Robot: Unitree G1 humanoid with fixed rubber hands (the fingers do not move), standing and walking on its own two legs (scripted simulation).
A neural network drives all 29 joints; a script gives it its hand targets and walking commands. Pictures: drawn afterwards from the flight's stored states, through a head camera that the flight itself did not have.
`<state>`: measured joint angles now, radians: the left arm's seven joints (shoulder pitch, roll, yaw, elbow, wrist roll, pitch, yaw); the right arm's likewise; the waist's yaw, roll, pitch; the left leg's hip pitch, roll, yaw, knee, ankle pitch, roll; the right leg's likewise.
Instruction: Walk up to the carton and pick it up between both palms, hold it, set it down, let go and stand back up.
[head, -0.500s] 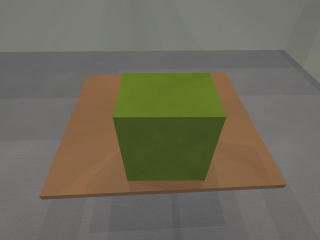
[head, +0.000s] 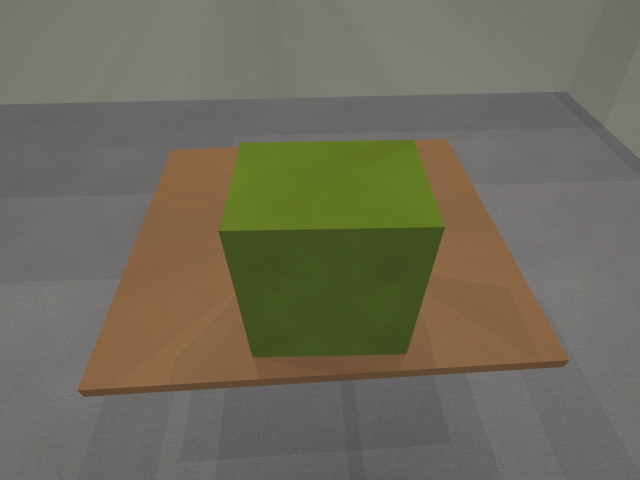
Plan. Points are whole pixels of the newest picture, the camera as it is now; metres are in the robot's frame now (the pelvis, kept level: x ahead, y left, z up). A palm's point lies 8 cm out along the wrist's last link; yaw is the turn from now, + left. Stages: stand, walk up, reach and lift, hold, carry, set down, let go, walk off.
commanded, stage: stand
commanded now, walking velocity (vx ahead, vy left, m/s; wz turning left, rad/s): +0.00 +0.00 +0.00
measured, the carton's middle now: (328, 255) +0.44 +0.00 +0.02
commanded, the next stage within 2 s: none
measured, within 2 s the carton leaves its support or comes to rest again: neither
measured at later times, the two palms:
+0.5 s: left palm out of the picture +0.00 +0.24 -0.13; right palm out of the picture +0.01 -0.25 -0.14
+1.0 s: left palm out of the picture +0.03 +0.24 -0.13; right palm out of the picture +0.04 -0.24 -0.13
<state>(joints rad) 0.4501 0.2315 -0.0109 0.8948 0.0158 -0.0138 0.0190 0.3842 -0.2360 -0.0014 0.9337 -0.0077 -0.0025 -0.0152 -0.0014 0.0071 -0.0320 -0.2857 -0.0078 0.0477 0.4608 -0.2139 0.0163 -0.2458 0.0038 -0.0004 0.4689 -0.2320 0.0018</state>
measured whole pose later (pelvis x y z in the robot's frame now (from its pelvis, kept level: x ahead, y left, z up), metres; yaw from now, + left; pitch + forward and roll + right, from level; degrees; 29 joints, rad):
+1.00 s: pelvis +0.05 +0.00 +0.00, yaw +0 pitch +0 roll +0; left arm 0.40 0.20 0.00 0.95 0.00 -0.01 0.03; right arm 0.37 -0.20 -0.01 0.99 0.00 0.00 -0.03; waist 0.00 0.00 -0.02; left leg -0.25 -0.01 0.03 0.46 -0.22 0.02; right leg -0.20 0.01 -0.01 0.46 -0.26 -0.01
